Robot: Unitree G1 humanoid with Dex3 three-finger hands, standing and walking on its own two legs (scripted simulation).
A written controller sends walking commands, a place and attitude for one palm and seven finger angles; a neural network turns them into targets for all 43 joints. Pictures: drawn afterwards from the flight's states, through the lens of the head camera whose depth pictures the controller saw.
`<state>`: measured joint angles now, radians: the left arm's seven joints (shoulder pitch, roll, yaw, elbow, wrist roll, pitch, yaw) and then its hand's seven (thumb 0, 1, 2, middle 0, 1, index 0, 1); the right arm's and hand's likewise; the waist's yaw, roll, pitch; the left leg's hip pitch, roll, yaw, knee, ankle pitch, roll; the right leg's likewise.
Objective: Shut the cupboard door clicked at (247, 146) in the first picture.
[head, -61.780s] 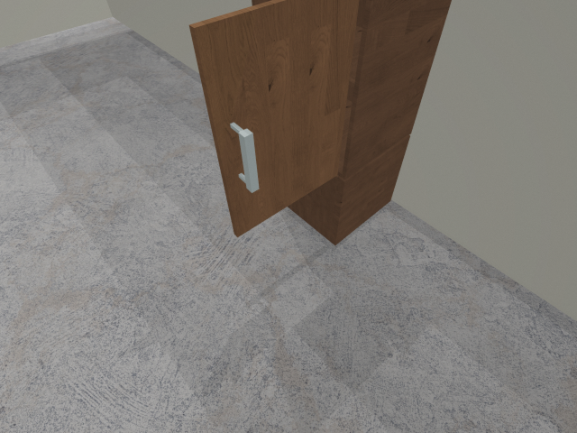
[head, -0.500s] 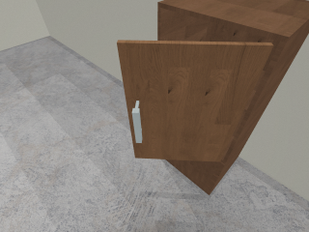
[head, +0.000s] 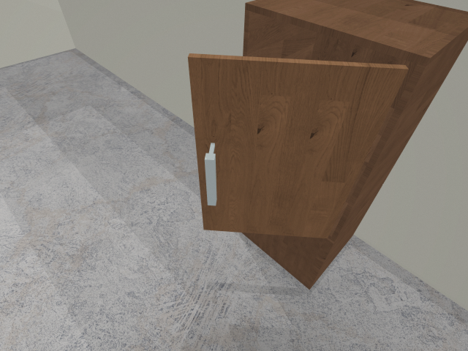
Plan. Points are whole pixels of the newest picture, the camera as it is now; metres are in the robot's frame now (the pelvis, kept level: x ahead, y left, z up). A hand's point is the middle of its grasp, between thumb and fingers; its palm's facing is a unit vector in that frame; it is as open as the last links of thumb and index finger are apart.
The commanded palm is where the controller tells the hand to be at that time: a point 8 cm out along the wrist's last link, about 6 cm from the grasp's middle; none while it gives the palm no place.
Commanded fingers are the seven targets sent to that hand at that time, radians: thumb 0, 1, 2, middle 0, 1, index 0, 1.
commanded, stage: come to a stop and stand still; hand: left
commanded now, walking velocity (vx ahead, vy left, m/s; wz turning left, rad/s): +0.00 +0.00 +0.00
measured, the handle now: (212, 175) +0.54 +0.09 -0.04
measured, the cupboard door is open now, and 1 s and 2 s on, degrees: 41 41 41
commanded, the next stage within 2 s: look again from close up in 1.52 s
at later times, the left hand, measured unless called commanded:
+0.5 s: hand out of the picture +0.01 +0.26 -0.16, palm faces -0.05 -0.95 -0.31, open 7.4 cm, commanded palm none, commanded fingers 0.00 0.90 0.90 -0.20 -0.30 -0.20 -0.30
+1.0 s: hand out of the picture +0.00 +0.22 -0.16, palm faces -0.05 -0.95 -0.30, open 7.4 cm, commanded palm none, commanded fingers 0.00 0.90 0.90 -0.20 -0.30 -0.20 -0.30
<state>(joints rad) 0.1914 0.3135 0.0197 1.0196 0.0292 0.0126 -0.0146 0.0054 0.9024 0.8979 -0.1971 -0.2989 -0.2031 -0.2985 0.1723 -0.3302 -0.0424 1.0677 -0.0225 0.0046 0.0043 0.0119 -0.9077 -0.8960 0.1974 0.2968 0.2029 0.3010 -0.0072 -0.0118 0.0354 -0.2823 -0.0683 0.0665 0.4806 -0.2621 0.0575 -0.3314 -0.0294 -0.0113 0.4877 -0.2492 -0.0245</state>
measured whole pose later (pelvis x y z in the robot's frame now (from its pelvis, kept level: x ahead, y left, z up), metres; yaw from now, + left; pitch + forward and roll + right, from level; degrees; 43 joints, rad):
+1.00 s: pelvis -0.03 -0.01 +0.01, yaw +0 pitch +0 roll +0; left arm 0.23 0.32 -0.01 1.10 0.02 -0.02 0.00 0.01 0.90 0.90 -0.20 -0.30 -0.20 -0.30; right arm 0.12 -0.32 -0.03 1.13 -0.01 -0.02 0.01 0.01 -0.91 -0.90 0.20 0.30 0.20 0.30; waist 0.00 -0.01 0.03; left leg -0.25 -0.02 0.04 0.36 -0.11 0.04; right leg -0.15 -0.01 0.01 0.39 -0.24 0.01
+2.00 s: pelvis +0.02 -0.03 +0.01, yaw -1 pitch -1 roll +0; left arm 0.19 0.31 -0.01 1.09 0.01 -0.01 0.01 0.01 0.90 0.90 -0.20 -0.30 -0.20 -0.30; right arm 0.09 -0.30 0.00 1.15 0.00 -0.02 -0.01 0.01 -0.91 -0.90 0.20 0.30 0.20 0.30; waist 0.00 -0.02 0.04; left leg -0.15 0.00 0.04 0.33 -0.16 0.01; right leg -0.03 0.01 0.01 0.30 -0.26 -0.01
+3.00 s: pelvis +0.08 -0.05 -0.02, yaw -2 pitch -2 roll -1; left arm 0.45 0.14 0.04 1.14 0.03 0.04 0.02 0.01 0.90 0.90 -0.20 -0.30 -0.20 -0.30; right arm 0.17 -0.11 -0.04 1.08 -0.02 -0.05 -0.05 0.01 -0.91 -0.90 0.20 0.30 0.20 0.30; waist 0.01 -0.09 0.08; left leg -0.33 0.04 0.18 0.67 -0.31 0.08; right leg -0.28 0.05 0.00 1.05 -0.51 -0.04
